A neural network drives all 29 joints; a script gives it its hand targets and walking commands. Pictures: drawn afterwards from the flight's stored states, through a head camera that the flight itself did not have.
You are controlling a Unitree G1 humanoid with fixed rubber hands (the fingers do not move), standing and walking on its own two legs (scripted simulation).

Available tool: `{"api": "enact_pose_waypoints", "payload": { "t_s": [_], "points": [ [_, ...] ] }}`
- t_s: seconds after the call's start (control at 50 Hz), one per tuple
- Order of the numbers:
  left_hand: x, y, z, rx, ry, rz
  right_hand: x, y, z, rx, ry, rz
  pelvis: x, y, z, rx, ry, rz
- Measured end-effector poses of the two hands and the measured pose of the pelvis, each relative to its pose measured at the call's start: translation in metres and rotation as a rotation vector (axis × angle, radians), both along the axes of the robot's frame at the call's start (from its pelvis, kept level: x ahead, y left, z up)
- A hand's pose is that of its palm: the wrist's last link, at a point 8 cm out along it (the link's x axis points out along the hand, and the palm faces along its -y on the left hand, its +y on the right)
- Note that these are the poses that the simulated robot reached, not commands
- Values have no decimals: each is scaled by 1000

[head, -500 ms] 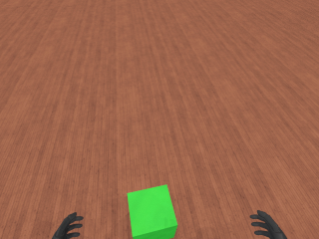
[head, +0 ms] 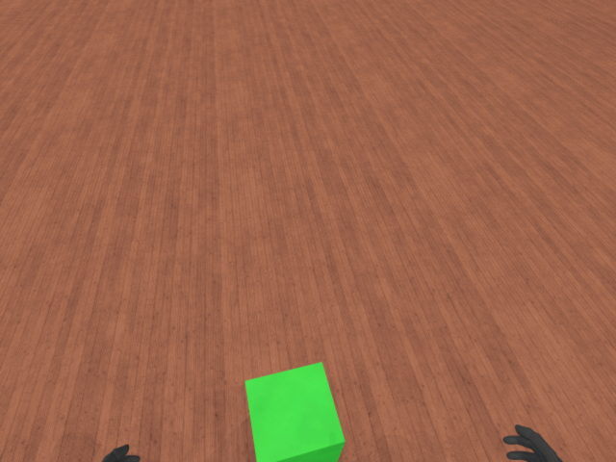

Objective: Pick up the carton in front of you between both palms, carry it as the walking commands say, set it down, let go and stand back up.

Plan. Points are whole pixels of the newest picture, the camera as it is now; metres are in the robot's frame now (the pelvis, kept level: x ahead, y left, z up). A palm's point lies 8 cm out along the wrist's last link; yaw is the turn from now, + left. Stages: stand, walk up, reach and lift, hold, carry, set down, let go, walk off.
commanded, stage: stand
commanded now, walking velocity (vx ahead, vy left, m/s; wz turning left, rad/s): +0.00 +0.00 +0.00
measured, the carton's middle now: (292, 424) +0.36 +0.04 -0.65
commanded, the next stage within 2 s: none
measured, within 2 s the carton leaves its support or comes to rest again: neither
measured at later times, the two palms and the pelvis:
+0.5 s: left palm out of the picture +0.08 +0.30 -0.11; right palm out of the picture +0.08 -0.31 -0.09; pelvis -0.02 +0.00 +0.01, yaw +0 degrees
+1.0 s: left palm out of the picture +0.06 +0.30 -0.11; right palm out of the picture +0.07 -0.31 -0.09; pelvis -0.02 +0.00 +0.01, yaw +0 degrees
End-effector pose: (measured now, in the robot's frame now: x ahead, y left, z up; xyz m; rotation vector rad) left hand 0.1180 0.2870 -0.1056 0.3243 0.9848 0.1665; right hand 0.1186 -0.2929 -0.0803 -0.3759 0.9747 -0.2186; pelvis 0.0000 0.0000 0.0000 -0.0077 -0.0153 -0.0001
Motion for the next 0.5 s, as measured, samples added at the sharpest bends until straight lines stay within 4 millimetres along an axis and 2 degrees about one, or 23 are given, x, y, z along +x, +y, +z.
{"api": "enact_pose_waypoints", "payload": {
  "t_s": [0.5],
  "points": [
    [-40, 10, -2, 18, 93, 24, -36, -14, -5, -7, 87, -29, -17, -2, 5, 0, -23, 0]
  ]
}}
